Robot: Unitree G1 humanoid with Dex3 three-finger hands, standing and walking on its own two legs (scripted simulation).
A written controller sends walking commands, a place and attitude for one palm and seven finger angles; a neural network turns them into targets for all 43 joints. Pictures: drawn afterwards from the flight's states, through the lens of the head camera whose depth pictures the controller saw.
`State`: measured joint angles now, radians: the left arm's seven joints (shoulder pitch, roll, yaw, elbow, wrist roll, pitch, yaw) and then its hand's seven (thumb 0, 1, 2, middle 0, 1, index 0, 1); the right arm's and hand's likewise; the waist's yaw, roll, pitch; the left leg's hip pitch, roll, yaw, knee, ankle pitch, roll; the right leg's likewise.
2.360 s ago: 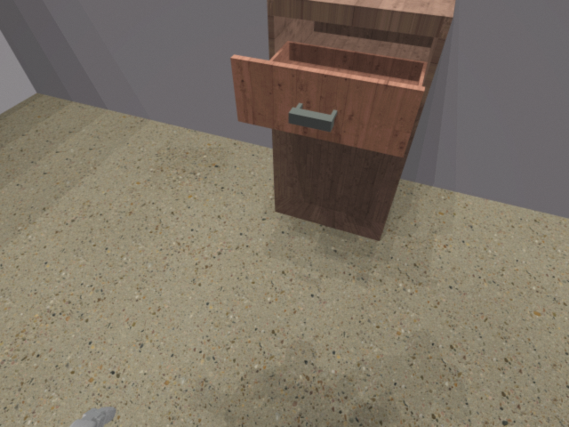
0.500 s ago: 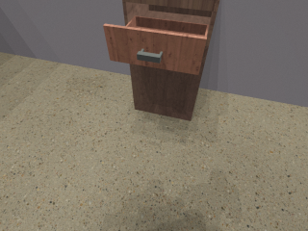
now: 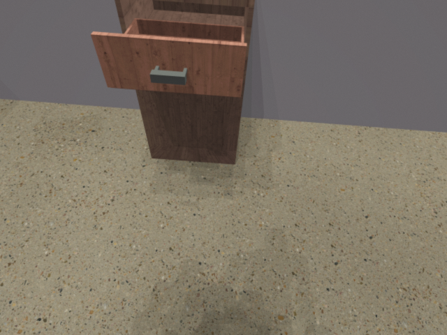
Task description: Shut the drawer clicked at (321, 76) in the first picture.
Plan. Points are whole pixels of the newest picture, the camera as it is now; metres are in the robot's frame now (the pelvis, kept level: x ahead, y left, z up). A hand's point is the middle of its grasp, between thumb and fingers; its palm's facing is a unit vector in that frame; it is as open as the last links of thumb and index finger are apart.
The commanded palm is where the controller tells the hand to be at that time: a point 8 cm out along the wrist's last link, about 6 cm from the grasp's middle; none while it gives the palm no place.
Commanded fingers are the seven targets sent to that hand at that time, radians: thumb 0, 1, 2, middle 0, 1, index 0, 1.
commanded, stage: take the last steps up to it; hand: left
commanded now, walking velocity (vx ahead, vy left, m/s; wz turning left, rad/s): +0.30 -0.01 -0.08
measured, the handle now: (169, 73) +0.83 +0.21 +0.01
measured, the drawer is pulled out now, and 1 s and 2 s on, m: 0.29 0.29 0.29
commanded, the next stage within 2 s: come to a stop and stand still in 1.56 s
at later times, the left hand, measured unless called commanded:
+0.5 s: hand out of the picture +0.02 +0.19 -0.20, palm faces +0.08 -0.99 -0.11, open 7.4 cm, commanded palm none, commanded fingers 0.00 0.90 0.90 -0.20 -0.30 -0.20 -0.30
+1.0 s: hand (156, 221) +0.40 +0.19 -0.16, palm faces -0.09 -0.98 -0.15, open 7.4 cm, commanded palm none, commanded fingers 0.00 0.90 0.90 -0.20 -0.30 -0.20 -0.30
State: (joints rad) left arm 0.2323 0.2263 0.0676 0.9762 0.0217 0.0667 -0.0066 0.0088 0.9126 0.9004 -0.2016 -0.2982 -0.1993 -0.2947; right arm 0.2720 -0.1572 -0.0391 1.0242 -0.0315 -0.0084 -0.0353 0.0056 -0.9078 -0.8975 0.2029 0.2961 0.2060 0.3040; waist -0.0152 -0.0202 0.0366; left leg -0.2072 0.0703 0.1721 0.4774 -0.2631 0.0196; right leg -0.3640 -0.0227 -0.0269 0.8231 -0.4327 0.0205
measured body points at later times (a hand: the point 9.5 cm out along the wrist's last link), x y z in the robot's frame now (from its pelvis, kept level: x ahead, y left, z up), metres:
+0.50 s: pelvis +0.11 +0.04 -0.02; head +0.13 +0.07 +0.43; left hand +0.02 +0.24 -0.19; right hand +0.15 -0.21 -0.15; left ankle +0.18 +0.13 -0.74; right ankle -0.02 -0.12 -0.74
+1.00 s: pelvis +0.27 +0.03 +0.00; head +0.29 +0.03 +0.45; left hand +0.41 +0.24 -0.15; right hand +0.15 -0.14 -0.15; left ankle +0.18 +0.13 -0.74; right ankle +0.40 -0.10 -0.71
